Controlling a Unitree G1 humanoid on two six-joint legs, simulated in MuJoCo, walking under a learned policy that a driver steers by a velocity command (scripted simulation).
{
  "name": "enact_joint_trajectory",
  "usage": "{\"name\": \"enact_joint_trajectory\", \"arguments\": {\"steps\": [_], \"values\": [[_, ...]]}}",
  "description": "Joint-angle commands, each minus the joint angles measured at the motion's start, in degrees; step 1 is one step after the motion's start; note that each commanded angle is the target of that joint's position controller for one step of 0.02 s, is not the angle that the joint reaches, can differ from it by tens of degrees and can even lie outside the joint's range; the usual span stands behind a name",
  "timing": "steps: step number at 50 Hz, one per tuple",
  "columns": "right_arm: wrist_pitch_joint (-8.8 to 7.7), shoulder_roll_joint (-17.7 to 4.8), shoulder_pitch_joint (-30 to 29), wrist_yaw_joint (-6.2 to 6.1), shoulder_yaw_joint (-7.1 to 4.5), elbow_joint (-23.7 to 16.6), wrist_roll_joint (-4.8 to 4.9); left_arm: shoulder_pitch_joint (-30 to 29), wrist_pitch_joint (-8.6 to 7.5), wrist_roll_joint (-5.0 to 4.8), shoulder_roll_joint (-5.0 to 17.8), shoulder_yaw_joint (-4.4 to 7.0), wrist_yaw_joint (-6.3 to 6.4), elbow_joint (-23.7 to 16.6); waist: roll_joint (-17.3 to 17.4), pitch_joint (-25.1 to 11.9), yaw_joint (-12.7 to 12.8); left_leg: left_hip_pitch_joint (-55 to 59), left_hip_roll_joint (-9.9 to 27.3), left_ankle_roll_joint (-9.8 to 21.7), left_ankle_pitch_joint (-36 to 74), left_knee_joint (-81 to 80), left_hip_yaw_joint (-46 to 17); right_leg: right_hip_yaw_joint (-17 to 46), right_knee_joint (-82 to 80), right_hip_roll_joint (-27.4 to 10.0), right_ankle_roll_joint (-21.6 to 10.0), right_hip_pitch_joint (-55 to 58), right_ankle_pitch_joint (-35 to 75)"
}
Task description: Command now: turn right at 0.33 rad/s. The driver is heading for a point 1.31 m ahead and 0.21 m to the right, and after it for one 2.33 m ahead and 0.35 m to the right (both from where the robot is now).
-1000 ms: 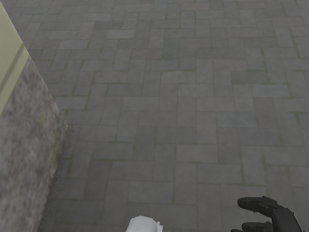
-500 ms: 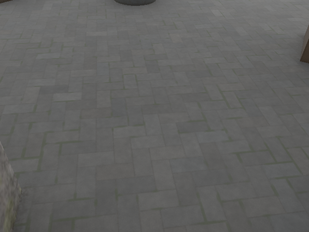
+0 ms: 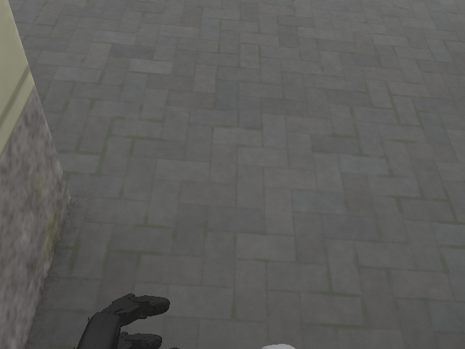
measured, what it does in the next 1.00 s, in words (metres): walks ahead: right foot, then left foot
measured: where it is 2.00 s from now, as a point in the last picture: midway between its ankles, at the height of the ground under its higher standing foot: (255, 253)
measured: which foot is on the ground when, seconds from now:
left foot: down 0.00-0.20, up 0.22-0.70, down 0.72-1.00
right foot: up 0.00-0.18, down 0.20-0.74, up 0.76-1.00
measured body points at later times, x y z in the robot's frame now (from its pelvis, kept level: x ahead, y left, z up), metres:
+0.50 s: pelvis +0.09 -0.08 +0.00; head +0.12 -0.12 +0.45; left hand +0.24 +0.15 -0.11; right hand +0.14 -0.36 -0.13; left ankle +0.23 +0.02 -0.65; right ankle +0.06 -0.16 -0.74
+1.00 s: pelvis +0.19 -0.07 +0.00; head +0.24 -0.04 +0.45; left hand +0.31 +0.20 -0.13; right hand +0.29 -0.35 -0.10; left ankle +0.19 +0.01 -0.74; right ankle +0.23 -0.23 -0.67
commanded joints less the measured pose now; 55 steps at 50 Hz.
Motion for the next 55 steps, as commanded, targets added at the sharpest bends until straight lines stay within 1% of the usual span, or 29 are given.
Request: {"name": "enact_joint_trajectory", "arguments": {"steps": [1,4,6,7,9,10,11,12,13,15,18,20,25,27,29,30,31,34,36,37,38,39,40,42,44,46,48,51,55], "values": [[0.36,-8.5,3.5,-0.18,-2.28,-2.5,-0.09,-10.3,-1.66,-0.86,2.4,0.21,-1.26,-7.1,8.4,-2.0,-2.6,10.2,15.3,11.8,-1.0,-11.2,-9.6,3.9,-21.3,-4.6,-1.7,-0.7,3.9],[-0.39,-10.2,1.3,0.05,-2.75,-3.2,-0.03,-6.9,-1.86,-2.24,3.9,1.36,-1.69,-5.9,7.8,-0.1,-1.9,0.6,16.7,11.2,-7.8,-14.3,-6.9,4.9,-41.1,-4.7,-3.2,17.1,1.4],[0.08,-12.1,-0.3,1.7,-3.2,-3.4,-0.54,-4.1,-1.56,-4.13,4.8,1.99,-1.12,-4.7,7.7,0.0,-0.5,-6.0,17.3,9.7,-5.7,-14.4,-4.3,1.3,-53.4,-3.2,-5.0,31.0,-0.8],[0.24,-12.3,-0.4,2.24,-3.28,-3.6,-0.48,-0.9,-1.6,-4.08,6.4,2.96,-0.81,-3.2,8.1,-0.3,0.7,-6.3,17.5,8.8,-3.9,-10.4,-3.2,-0.1,-58.8,-2.4,-5.8,35.8,-1.3],[-0.03,-11.3,2.5,2.65,-3.1,-2.1,-0.18,3.8,-2.68,-3.6,8.5,4.89,0.15,0.8,4.3,1.2,2.5,-8.4,14.3,5.7,-2.1,-0.4,1.6,-1.5,-71.1,1.5,-4.9,44.3,-3.4],[-0.39,-9.8,4.8,3.1,-2.79,-1.3,-1.52,7.7,-4.0,-3.24,10.4,5.65,0.75,1.5,-0.9,-1.2,3.2,-11.1,10.7,3.5,-5.3,11.2,6.6,5.1,-74.2,-3.0,-5.1,50.1,-2.0],[-0.53,-6.0,3.1,3.27,-2.11,-4.2,-2.77,12.7,-4.98,-3.85,14.6,6.07,0.89,-0.5,-7.5,-4.6,3.3,-22.7,6.1,-0.1,-23.2,29.6,11.2,27.8,-72.4,-18.2,-8.5,55.6,6.4],[-0.91,-9.7,-7.8,3.47,-2.64,-9.7,-2.47,20.6,-5.19,-3.68,20.2,8.38,0.61,1.2,-14.9,-3.7,10.3,-39.4,0.9,-2.4,-27.3,33.4,12.4,46.3,-79.9,-25.6,-18.0,60.4,24.3],[-1.48,-10.5,-11.5,3.48,-2.82,-10.1,-2.96,22.7,-5.21,-3.6,18.9,8.43,1.22,2.3,-9.5,-4.0,10.5,-42.6,3.4,-2.8,-23.1,39.8,7.4,46.7,-79.0,-23.0,-19.7,61.5,24.0],[-1.63,-7.6,-13.7,3.56,-1.77,-8.5,-1.88,16.6,-4.14,-2.5,17.0,8.34,2.24,2.3,-4.4,-3.0,7.6,-42.7,4.8,-3.7,-14.2,43.9,7.7,35.3,-75.7,-16.6,-17.5,55.2,27.9],[0.6,-6.7,-9.6,3.63,-0.97,-5.7,-1.6,13.7,-3.5,-3.05,15.4,7.92,2.23,4.2,-0.3,-9.1,3.5,-30.0,5.7,-4.9,-3.7,46.5,11.0,24.0,-74.4,-11.9,-16.2,44.4,44.4],[1.22,-5.4,-9.1,3.43,-0.27,-4.5,-1.87,14.9,-3.87,-3.85,13.4,7.28,1.92,5.6,0.4,-11.8,3.1,-26.8,6.2,-5.1,0.2,45.2,11.8,21.0,-74.7,-10.2,-15.6,43.6,41.9],[1.59,-3.7,-13.6,4.27,0.81,-2.1,-0.16,20.0,-4.62,-3.24,8.7,4.86,2.47,10.5,-0.9,-6.4,6.4,-21.1,8.2,-4.5,8.7,29.5,10.7,17.0,-79.1,-10.5,-13.2,41.6,26.7],[0.99,-3.5,-18.0,5.01,1.14,-2.1,0.42,21.2,-5.19,-2.41,10.4,4.85,2.74,11.7,-2.6,-3.0,8.6,-18.9,7.6,-3.7,9.3,20.8,9.6,16.0,-80.4,-12.0,-13.2,41.2,21.8],[0.4,-5.2,-21.3,5.98,0.52,-3.3,0.86,22.4,-5.48,-2.15,14.0,5.92,2.99,12.8,-2.7,0.0,9.4,-18.4,5.8,-3.2,6.4,17.2,9.8,16.6,-80.4,-14.4,-13.7,41.6,19.9],[0.22,-6.2,-22.3,6.58,0.17,-4.0,0.36,23.4,-5.23,-2.12,15.1,6.31,2.9,13.2,-2.9,-0.2,9.9,-18.9,5.5,-2.9,1.6,16.7,11.5,16.3,-79.5,-15.4,-14.8,43.4,21.3],[-0.3,-7.0,-21.7,6.86,-0.22,-4.1,0.56,24.0,-5.11,-2.46,15.5,6.67,2.9,13.1,-2.6,0.1,9.8,-17.5,5.4,-2.5,-2.7,15.7,12.8,16.4,-78.9,-15.8,-15.6,43.6,22.0],[-0.92,-5.3,-21.9,6.9,-0.21,-5.4,0.42,25.1,-4.78,-2.29,14.5,6.87,3.29,14.1,-2.5,0.1,10.1,-14.6,4.7,-0.1,-8.2,12.2,15.6,14.5,-73.5,-16.0,-16.7,46.5,26.9],[-1.89,-4.6,-17.7,6.62,-0.22,-5.2,0.45,25.1,-5.05,-2.35,15.3,7.52,3.66,15.0,-1.1,-2.0,7.4,-6.1,4.3,2.4,0.9,0.5,12.7,10.8,-66.3,-13.8,-13.9,45.5,30.5],[-2.4,-9.3,-12.6,6.39,-1.65,-4.9,-0.5,24.8,-5.67,-2.34,13.9,7.36,3.61,13.9,3.1,-6.9,6.0,4.0,9.8,5.3,11.1,-1.9,3.1,7.0,-56.1,-10.2,-11.0,40.5,22.7],[-2.46,-17.5,-6.6,6.25,-4.22,-4.8,-0.26,22.1,-5.61,-3.37,11.0,6.73,3.49,9.9,19.4,-11.9,3.0,17.0,26.3,16.4,39.8,-1.6,-19.0,-1.0,-38.9,0.8,-6.5,22.9,-4.3],[-1.81,-13.8,-1.3,5.92,-3.84,-3.0,2.32,14.0,-4.95,-1.65,13.5,7.0,3.46,7.6,14.0,-12.2,0.0,21.9,27.7,19.0,44.9,-3.0,-23.3,3.6,-32.1,1.8,-6.6,13.0,-23.2],[-1.43,-13.3,-1.7,5.33,-3.73,-3.1,2.5,12.9,-4.65,-1.56,11.9,6.69,3.25,7.3,11.0,-9.7,0.8,20.9,25.1,18.5,41.1,-2.6,-18.9,6.2,-28.2,0.1,-6.4,10.3,-20.5],[-0.09,-11.4,-8.5,4.29,-3.43,-4.6,1.94,11.4,-3.9,-2.11,11.4,6.47,3.31,7.4,8.1,-4.4,4.4,12.4,18.5,13.9,33.0,-4.7,-11.6,7.1,-32.7,-2.7,-5.7,11.1,-11.4],[0.71,-11.2,-10.6,4.47,-3.57,-5.7,1.42,13.0,-3.17,-1.64,11.5,6.5,2.6,8.2,9.1,-5.7,6.2,8.5,14.1,11.4,31.3,-5.1,-8.8,5.6,-35.6,-2.3,-4.4,15.0,-7.0],[1.16,-12.6,-9.8,4.63,-4.08,-5.6,1.74,14.1,-2.98,-1.59,11.5,6.45,1.77,8.4,7.0,-6.6,7.1,6.6,13.5,10.5,31.0,-5.3,-8.4,5.0,-38.3,-1.9,-2.9,17.0,-4.3],[0.8,-13.4,-7.7,4.54,-4.68,-5.4,1.92,12.8,-2.52,-1.43,11.6,6.05,1.58,8.0,8.2,-7.6,6.6,5.6,14.1,10.4,29.7,-5.7,-9.1,5.7,-40.1,-1.9,-2.3,18.6,-2.7],[-0.07,-11.2,-6.7,3.57,-4.28,-4.7,1.04,10.3,-2.85,-1.65,11.4,5.92,2.27,8.1,9.8,-6.9,5.6,4.0,13.8,8.6,23.6,-7.1,-8.6,6.2,-44.5,-2.8,-1.9,19.9,1.0],[-0.91,-7.2,-7.3,3.53,-2.22,-3.7,-0.33,9.7,-3.28,-2.11,9.1,5.19,1.52,10.5,10.1,-6.6,4.8,-1.8,13.3,6.9,18.0,-8.4,-3.8,4.4,-56.3,-3.7,-3.1,32.3,1.6]]}}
